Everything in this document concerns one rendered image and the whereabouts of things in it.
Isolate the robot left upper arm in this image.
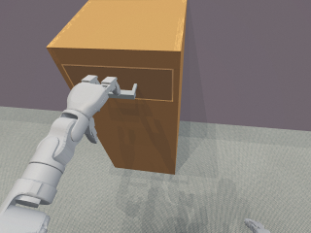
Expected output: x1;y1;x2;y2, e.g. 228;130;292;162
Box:
0;205;51;233

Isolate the cabinet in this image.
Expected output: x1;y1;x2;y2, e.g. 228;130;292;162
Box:
46;0;188;175

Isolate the drawer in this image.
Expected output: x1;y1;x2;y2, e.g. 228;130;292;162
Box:
63;64;174;101

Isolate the handle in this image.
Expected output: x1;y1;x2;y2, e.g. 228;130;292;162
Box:
108;83;137;100

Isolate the robot right hand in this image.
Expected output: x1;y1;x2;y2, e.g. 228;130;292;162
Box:
244;218;270;233

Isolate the robot left hand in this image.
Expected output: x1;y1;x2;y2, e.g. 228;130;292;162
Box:
66;75;121;144

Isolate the robot left forearm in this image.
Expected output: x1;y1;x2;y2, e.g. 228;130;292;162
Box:
0;109;89;218

